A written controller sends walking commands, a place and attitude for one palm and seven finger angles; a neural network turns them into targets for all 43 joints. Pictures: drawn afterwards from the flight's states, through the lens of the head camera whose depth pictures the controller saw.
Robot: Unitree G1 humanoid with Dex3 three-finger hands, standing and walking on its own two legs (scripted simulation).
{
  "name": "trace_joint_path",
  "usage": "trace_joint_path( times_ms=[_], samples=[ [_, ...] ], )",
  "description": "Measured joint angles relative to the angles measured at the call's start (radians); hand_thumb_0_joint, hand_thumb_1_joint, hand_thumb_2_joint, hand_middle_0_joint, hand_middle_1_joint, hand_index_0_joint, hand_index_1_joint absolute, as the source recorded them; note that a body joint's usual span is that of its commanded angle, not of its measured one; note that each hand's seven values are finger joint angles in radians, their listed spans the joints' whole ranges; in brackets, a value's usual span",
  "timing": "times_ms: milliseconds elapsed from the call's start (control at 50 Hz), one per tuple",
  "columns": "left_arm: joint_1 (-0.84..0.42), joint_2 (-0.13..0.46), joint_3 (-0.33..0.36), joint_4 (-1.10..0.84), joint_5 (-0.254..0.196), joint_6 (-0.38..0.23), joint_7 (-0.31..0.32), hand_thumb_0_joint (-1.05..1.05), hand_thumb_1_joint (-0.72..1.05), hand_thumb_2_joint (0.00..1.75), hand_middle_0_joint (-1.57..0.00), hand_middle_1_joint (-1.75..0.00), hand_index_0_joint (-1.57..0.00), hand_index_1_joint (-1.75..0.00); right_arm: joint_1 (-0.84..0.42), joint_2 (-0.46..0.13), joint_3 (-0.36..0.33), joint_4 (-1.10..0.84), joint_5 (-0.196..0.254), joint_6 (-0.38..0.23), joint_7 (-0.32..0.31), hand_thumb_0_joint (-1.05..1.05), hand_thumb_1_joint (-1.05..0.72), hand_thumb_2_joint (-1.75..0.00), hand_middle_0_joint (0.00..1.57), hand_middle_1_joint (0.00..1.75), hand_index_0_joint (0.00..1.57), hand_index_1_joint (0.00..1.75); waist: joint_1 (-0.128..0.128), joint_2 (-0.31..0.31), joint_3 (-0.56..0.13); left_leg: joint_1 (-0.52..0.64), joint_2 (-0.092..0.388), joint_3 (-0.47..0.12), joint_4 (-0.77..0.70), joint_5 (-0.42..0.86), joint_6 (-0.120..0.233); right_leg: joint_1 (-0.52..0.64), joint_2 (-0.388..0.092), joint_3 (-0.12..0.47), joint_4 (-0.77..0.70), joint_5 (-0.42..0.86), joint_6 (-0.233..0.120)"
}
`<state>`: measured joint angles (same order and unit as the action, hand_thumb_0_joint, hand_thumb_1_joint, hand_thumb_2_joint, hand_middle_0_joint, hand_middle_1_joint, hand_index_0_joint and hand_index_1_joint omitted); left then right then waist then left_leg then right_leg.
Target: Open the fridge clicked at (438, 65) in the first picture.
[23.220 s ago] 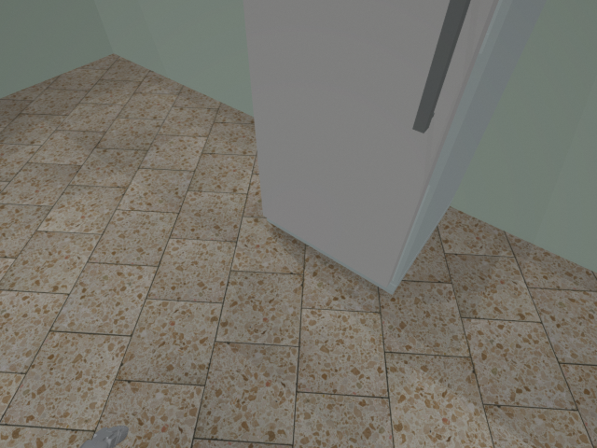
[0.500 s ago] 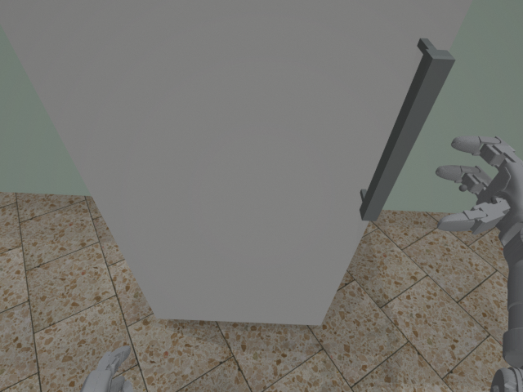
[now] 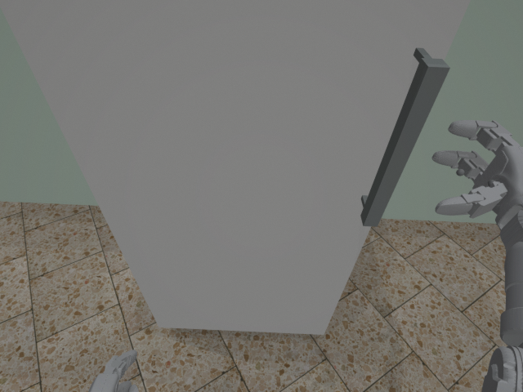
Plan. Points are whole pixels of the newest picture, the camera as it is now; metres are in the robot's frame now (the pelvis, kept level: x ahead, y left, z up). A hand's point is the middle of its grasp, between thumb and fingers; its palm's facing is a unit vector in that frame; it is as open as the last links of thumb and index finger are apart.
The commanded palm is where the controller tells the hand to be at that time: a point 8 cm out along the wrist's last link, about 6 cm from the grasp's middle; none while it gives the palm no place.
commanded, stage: move the hooked fingers beside the handle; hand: right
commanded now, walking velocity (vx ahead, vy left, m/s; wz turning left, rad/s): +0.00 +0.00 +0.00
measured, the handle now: (391, 150) +0.46 -0.16 +0.18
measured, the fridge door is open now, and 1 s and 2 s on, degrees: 0 0 0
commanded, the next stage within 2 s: feel for the door with the fingertips in 0.72 s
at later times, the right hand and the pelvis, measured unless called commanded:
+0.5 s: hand (458, 194) +0.37 -0.24 +0.17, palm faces +0.01 +1.00 +0.00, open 14.0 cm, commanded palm +0.35 -0.28 +0.19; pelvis -0.01 +0.00 +0.00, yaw -1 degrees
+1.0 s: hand (455, 178) +0.37 -0.23 +0.20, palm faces -0.04 +1.00 -0.01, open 14.0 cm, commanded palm +0.35 -0.27 +0.19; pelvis -0.01 +0.00 +0.00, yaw -1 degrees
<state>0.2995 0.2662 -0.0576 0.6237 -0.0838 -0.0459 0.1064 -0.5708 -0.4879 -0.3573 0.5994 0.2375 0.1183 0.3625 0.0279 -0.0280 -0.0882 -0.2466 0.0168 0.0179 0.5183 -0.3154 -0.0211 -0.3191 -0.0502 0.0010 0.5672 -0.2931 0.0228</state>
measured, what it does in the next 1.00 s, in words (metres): stands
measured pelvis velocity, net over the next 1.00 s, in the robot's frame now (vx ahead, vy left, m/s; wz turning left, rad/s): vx -0.01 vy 0.00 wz -0.01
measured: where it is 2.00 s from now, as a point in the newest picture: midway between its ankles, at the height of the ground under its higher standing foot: outside the picture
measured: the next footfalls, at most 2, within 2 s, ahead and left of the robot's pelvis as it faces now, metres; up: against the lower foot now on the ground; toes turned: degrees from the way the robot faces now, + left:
none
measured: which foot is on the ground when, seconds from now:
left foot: down 0.00-1.00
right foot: down 0.00-1.00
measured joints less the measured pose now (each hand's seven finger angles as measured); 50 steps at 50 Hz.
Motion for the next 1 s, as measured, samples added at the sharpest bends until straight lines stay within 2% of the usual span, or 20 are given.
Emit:
trace_joint_path(
  times_ms=[40,80,120,200,260,380,420,500,580,620,720,760,800,860,920,960,1000],
  samples=[
    [0.000,0.011,0.006,-0.005,-0.004,0.007,-0.001,0.02,0.91,0.90,-0.20,-0.30,-0.20,-0.30,0.004,-0.013,0.014,0.027,-0.005,0.045,0.004,-0.01,0.50,-0.30,0.30,1.20,0.30,1.20,0.001,-0.009,0.004,-0.007,0.002,0.002,0.002,0.001,-0.001,-0.008,0.002,0.002,0.003,0.001,-0.001],
    [-0.002,0.019,0.014,-0.013,-0.003,0.010,-0.001,0.02,0.91,0.90,-0.20,-0.30,-0.20,-0.30,0.028,-0.008,0.019,0.016,-0.008,0.065,0.002,-0.01,0.50,-0.30,0.30,1.20,0.30,1.20,-0.001,-0.017,0.013,-0.014,0.004,0.001,0.004,0.003,-0.002,-0.015,0.004,0.002,0.003,0.005,-0.003],
    [-0.004,0.023,0.020,-0.016,0.000,0.005,0.001,0.02,0.91,0.90,-0.20,-0.29,-0.20,-0.30,0.064,0.015,0.019,-0.037,-0.002,0.050,-0.004,-0.01,0.50,-0.30,0.30,1.20,0.30,1.20,-0.005,-0.019,0.027,-0.013,0.005,0.001,0.002,0.007,-0.003,-0.014,0.005,0.001,0.002,0.008,-0.005],
    [-0.010,0.013,0.017,-0.006,0.009,-0.017,0.005,0.02,0.91,0.90,-0.20,-0.29,-0.20,-0.30,0.104,0.070,0.006,-0.158,0.017,-0.030,-0.016,-0.02,0.50,-0.30,0.30,1.20,0.30,1.20,-0.015,-0.005,0.034,0.003,0.004,0.001,-0.003,0.008,-0.002,0.003,0.005,0.001,-0.005,0.010,-0.004],
    [-0.024,-0.001,0.006,0.006,0.009,-0.026,0.007,0.02,0.91,0.90,-0.20,-0.29,-0.20,-0.30,0.070,0.069,0.002,-0.155,0.019,-0.046,-0.020,-0.02,0.50,-0.30,0.30,1.20,0.30,1.20,-0.014,0.006,0.023,0.015,0.002,0.004,-0.004,0.006,0.000,0.013,0.002,0.004,-0.004,0.008,-0.001],
    [-0.047,0.001,-0.002,-0.021,0.000,-0.006,0.003,0.02,0.91,0.90,-0.20,-0.29,-0.20,-0.30,0.013,-0.003,0.017,0.000,-0.009,0.070,-0.013,-0.01,0.50,-0.30,0.31,1.20,0.30,1.20,-0.002,-0.009,0.005,-0.004,0.003,0.005,-0.001,0.011,0.000,-0.006,0.004,0.006,-0.004,0.015,-0.001],
    [-0.048,0.006,0.002,-0.030,0.000,-0.003,0.003,0.02,0.91,0.90,-0.20,-0.30,-0.20,-0.30,0.024,-0.005,0.020,0.014,-0.009,0.078,-0.010,-0.01,0.50,-0.30,0.30,1.20,0.30,1.20,-0.003,-0.016,0.014,-0.012,0.004,0.006,0.001,0.014,-0.001,-0.013,0.005,0.006,-0.003,0.019,-0.003],
    [-0.040,0.008,0.004,-0.024,0.004,-0.014,0.009,0.02,0.91,0.90,-0.20,-0.30,-0.20,-0.30,0.053,0.031,0.015,-0.048,0.004,0.009,-0.009,-0.01,0.50,-0.30,0.30,1.20,0.30,1.20,-0.015,-0.009,0.037,-0.010,0.005,0.008,0.001,0.017,-0.001,-0.012,0.006,0.009,-0.002,0.022,-0.004],
    [-0.033,0.000,-0.001,0.004,0.009,-0.032,0.012,0.02,0.91,0.90,-0.20,-0.30,-0.20,-0.30,0.029,0.057,0.022,-0.104,0.009,-0.059,-0.016,-0.02,0.50,-0.30,0.30,1.20,0.30,1.20,-0.020,0.005,0.041,0.005,0.003,0.013,-0.003,0.016,0.001,-0.002,0.005,0.014,0.000,0.020,-0.001],
    [-0.032,-0.002,-0.003,0.012,0.007,-0.033,0.011,0.02,0.91,0.90,-0.20,-0.30,-0.20,-0.30,0.007,0.051,0.028,-0.090,0.008,-0.052,-0.016,-0.02,0.50,-0.30,0.30,1.20,0.30,1.20,-0.016,0.005,0.030,0.008,0.003,0.013,-0.005,0.016,0.000,0.000,0.004,0.014,0.000,0.018,-0.001],
    [-0.032,0.004,-0.003,0.001,0.003,-0.010,0.003,0.02,0.91,0.90,-0.20,-0.30,-0.20,-0.30,-0.027,0.011,0.031,0.035,-0.004,0.049,-0.010,-0.01,0.50,-0.30,0.31,1.20,0.30,1.20,0.002,-0.011,0.009,-0.011,0.006,0.005,-0.002,0.018,-0.003,-0.012,0.007,0.005,-0.006,0.022,-0.004],
    [-0.029,0.008,0.001,-0.011,0.003,-0.004,0.000,0.02,0.91,0.90,-0.20,-0.30,-0.20,-0.30,-0.002,0.006,0.016,0.049,-0.008,0.064,-0.013,-0.01,0.50,-0.30,0.31,1.20,0.30,1.20,0.007,-0.017,0.011,-0.019,0.006,-0.002,-0.001,0.020,-0.004,-0.016,0.007,-0.001,-0.009,0.024,-0.006],
    [-0.022,0.008,0.005,-0.018,0.006,-0.004,0.000,0.02,0.91,0.90,-0.20,-0.30,-0.20,-0.30,0.033,0.012,-0.001,0.023,-0.009,0.045,-0.019,-0.01,0.50,-0.30,0.30,1.20,0.30,1.20,0.007,-0.016,0.021,-0.021,0.006,-0.006,-0.001,0.021,-0.005,-0.014,0.006,-0.005,-0.010,0.025,-0.006],
    [-0.008,0.005,0.007,-0.014,0.011,-0.013,0.003,0.02,0.91,0.90,-0.20,-0.30,-0.20,-0.30,0.074,0.034,-0.022,-0.060,-0.003,-0.025,-0.024,-0.02,0.50,-0.30,0.30,1.20,0.30,1.20,-0.001,-0.003,0.034,-0.009,0.003,-0.007,-0.004,0.021,-0.003,-0.003,0.003,-0.006,-0.011,0.023,-0.005],
    [0.003,0.001,0.008,0.003,0.009,-0.027,0.007,0.02,0.91,0.90,-0.20,-0.29,-0.20,-0.30,0.071,0.051,-0.008,-0.117,0.011,-0.074,-0.022,-0.02,0.50,-0.30,0.30,1.20,0.30,1.20,-0.013,0.008,0.034,0.008,0.001,0.000,-0.008,0.018,-0.001,0.007,0.001,0.001,-0.006,0.017,-0.003],
    [0.002,0.002,0.007,0.014,0.003,-0.031,0.009,0.02,0.91,0.90,-0.20,-0.29,-0.20,-0.30,0.043,0.053,0.021,-0.113,0.015,-0.063,-0.015,-0.02,0.50,-0.30,0.30,1.20,0.30,1.20,-0.017,0.009,0.029,0.013,0.001,0.007,-0.008,0.015,-0.001,0.006,0.003,0.008,0.000,0.014,-0.002],
    [-0.008,0.005,0.006,0.019,-0.001,-0.028,0.010,0.02,0.91,0.90,-0.20,-0.29,-0.20,-0.30,0.009,0.050,0.052,-0.082,0.009,-0.018,-0.012,-0.01,0.50,-0.30,0.30,1.20,0.30,1.20,-0.016,0.005,0.025,0.010,0.004,0.013,-0.006,0.014,-0.003,-0.001,0.006,0.014,0.004,0.014,-0.003]
  ],
)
